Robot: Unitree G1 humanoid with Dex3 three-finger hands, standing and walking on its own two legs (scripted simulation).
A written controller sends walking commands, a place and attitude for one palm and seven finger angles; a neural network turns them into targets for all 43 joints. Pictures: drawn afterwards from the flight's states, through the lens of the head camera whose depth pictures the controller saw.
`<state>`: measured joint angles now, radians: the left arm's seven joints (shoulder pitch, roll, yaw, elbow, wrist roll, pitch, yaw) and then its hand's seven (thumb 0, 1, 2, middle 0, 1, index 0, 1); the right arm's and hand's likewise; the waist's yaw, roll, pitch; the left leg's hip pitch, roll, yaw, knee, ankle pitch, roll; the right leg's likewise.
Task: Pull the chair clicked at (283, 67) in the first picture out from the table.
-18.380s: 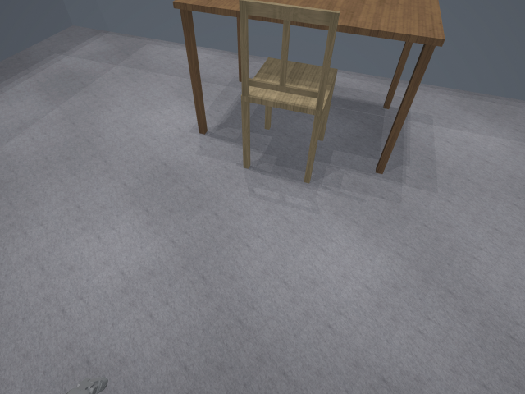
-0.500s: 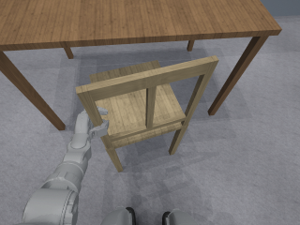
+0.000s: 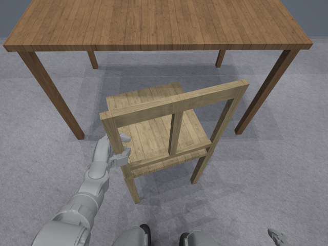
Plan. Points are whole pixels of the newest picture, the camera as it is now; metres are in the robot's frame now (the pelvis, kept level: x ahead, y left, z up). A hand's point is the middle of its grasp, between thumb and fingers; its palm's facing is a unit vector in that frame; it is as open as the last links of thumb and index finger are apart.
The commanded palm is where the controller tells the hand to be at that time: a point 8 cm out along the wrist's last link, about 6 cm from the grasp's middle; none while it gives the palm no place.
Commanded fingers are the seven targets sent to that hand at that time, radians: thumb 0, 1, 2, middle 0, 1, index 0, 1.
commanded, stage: step backward, pulling the chair out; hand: left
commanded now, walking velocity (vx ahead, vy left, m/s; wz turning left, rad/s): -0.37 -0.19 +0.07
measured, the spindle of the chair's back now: (174, 135) +0.43 -0.03 -0.08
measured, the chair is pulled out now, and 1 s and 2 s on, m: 0.18 0.31 0.52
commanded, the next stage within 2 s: stop walking, hand still on the chair in 1.52 s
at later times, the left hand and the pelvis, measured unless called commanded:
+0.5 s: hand (121, 174) +0.30 +0.12 -0.06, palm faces +0.12 -0.97 -0.20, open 5.9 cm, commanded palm +0.30 +0.17 -0.06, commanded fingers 0.00 0.90 0.90 -0.50 -1.45 -0.50 -1.45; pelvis -0.05 -0.05 +0.00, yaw +0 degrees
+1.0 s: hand (127, 207) +0.21 +0.10 -0.06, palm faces +0.02 -0.98 -0.18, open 5.7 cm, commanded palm +0.23 +0.15 -0.05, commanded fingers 0.00 0.90 0.90 -0.50 -1.45 -0.50 -1.45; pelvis -0.15 -0.04 +0.00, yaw +3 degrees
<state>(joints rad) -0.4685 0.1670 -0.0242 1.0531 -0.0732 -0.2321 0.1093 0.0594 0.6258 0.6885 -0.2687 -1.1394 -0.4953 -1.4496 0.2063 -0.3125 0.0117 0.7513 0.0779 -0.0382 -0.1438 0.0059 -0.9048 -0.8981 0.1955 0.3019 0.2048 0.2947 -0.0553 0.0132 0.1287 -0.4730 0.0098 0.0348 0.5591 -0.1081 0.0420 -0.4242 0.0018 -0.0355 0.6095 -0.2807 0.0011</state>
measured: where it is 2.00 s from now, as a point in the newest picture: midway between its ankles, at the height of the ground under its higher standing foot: outside the picture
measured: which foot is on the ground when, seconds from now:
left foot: down 0.00-0.36, up 0.38-0.50, down 0.52-0.72, up 0.74-0.88, down 0.90-1.00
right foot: up 0.00-0.26, down 0.28-0.92, up 0.94-1.00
